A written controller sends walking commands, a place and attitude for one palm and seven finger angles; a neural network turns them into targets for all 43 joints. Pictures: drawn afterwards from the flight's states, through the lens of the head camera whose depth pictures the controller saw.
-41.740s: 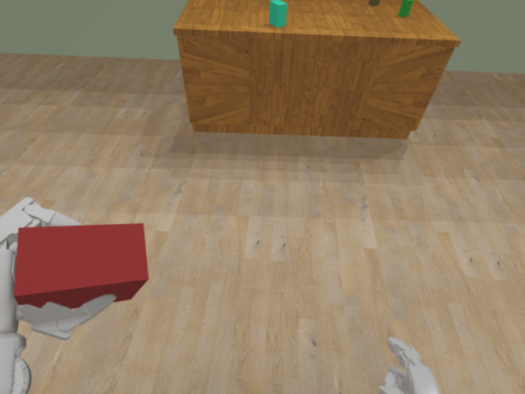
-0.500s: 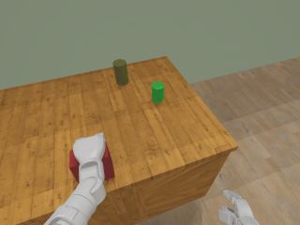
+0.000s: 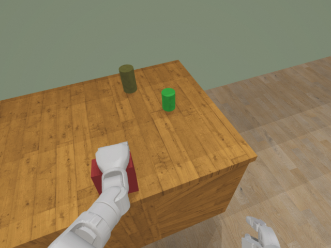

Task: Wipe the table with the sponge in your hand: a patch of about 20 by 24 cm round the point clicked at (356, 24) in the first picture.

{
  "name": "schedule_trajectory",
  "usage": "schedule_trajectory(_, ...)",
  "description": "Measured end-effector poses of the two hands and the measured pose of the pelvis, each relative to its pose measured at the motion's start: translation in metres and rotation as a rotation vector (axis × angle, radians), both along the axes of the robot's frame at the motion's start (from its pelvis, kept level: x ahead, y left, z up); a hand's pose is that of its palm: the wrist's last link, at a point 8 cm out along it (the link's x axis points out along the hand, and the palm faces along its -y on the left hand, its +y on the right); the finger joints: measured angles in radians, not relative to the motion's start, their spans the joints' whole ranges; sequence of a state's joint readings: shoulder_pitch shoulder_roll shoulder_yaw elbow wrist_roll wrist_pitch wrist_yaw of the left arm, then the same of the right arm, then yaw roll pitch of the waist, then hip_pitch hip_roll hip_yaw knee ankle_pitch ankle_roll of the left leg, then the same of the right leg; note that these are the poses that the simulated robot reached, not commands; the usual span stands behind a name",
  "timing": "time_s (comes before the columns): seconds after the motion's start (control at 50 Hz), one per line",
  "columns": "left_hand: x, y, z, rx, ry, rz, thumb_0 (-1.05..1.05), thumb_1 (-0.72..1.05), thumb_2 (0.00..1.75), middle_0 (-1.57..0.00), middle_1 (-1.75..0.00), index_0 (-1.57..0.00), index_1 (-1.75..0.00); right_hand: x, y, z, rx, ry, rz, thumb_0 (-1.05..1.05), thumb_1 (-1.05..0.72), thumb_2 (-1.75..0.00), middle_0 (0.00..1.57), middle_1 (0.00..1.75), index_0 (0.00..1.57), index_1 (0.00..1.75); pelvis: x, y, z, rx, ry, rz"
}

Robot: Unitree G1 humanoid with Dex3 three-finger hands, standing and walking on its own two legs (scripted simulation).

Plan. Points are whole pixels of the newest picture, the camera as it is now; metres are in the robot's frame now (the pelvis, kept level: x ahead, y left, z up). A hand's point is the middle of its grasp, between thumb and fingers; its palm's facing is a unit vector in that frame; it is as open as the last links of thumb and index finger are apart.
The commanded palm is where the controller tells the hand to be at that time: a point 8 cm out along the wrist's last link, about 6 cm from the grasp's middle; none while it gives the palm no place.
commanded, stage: wipe forward along the third lane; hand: left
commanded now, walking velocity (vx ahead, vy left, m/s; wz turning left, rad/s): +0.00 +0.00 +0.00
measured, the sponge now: (117, 179) +0.32 +0.18 -0.07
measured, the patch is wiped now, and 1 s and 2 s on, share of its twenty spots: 0.65 0.85 0.90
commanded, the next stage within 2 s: wipe back along the third lane in 1.72 s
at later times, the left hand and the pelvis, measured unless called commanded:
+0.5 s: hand (126, 155) +0.38 +0.16 -0.02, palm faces -0.13 -0.02 -0.99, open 10.3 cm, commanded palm +0.36 +0.16 +0.01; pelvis -0.01 -0.01 -0.01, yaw -1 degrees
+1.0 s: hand (121, 145) +0.41 +0.18 -0.02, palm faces -0.11 -0.01 -0.99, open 10.3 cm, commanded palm +0.41 +0.19 +0.01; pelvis -0.02 +0.00 -0.02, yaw -1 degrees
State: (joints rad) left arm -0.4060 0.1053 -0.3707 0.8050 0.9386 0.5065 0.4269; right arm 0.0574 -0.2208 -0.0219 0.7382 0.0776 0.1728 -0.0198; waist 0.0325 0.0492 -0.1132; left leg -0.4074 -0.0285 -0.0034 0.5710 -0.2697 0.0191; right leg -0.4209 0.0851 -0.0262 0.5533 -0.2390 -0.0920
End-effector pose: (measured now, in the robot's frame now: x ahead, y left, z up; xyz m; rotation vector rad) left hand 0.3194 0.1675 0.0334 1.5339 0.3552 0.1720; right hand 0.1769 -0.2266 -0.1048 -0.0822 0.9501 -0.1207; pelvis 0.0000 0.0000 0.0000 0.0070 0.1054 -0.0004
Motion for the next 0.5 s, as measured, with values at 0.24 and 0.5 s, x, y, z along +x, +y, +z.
schedule_trajectory(0.24,0.020,-0.024,0.001,-0.013,-0.002,-0.030,-0.01,-0.51,1.05,-0.72,-1.33,-0.72,-1.33,-0.011,-0.008,-0.004,-0.011,0.018,-0.021,0.01,-0.91,-0.90,0.20,0.30,0.20,0.30,-0.003,-0.007,-0.002,0.005,0.025,-0.007)
schedule_trajectory(0.5,0.048,-0.015,-0.001,0.018,0.018,0.032,0.00,-0.52,1.05,-0.73,-1.32,-0.73,-1.32,-0.049,-0.030,-0.020,-0.049,0.118,-0.075,0.01,-0.91,-0.90,0.20,0.30,0.20,0.30,-0.006,-0.012,-0.006,0.005,0.084,-0.015)
